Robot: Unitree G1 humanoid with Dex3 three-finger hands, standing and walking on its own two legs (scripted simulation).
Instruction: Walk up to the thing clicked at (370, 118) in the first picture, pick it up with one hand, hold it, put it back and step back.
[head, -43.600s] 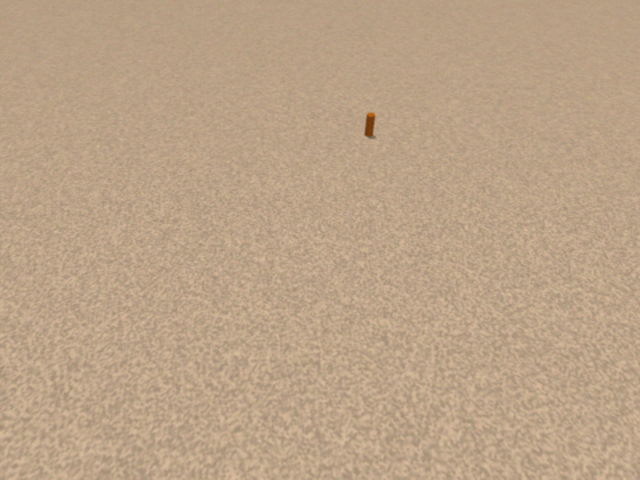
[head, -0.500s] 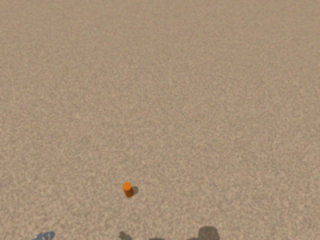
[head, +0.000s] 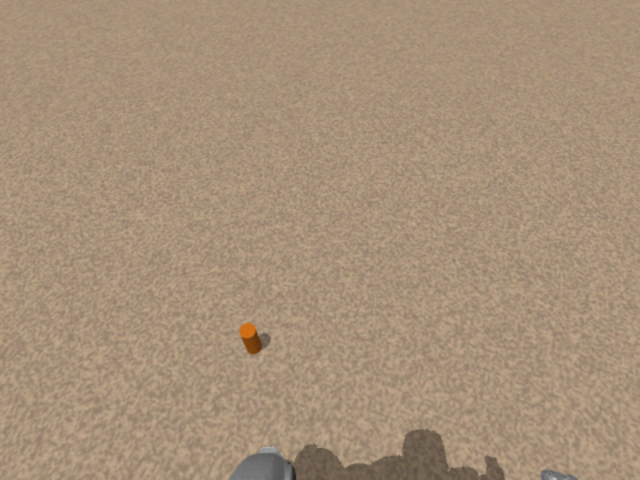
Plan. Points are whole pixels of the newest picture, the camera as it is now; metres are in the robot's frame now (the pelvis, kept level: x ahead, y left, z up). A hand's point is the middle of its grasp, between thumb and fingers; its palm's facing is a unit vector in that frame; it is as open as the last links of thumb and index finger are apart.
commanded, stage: step back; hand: left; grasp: from above
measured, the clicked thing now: (250, 339) +0.58 +0.24 -0.69
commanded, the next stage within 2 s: none
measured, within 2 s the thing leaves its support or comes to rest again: neither
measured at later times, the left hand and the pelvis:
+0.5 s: hand out of the picture -0.05 +0.29 -0.14, palm faces +0.08 -0.92 -0.38, open 7.4 cm; pelvis -0.14 +0.01 +0.01, yaw +4 degrees
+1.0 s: hand out of the picture -0.23 +0.26 -0.13, palm faces +0.06 -0.89 -0.45, open 7.4 cm; pelvis -0.31 -0.03 +0.01, yaw +5 degrees
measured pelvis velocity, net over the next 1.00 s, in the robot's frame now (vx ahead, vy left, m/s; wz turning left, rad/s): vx -0.31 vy -0.03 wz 0.08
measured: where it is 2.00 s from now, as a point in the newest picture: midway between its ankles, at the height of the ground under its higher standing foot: outside the picture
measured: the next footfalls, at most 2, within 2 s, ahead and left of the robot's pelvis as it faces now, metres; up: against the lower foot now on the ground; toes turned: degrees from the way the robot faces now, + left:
left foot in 0.32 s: -0.07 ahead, +0.12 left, +0.00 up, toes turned +3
right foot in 0.70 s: -0.21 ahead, -0.14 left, +0.00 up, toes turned +2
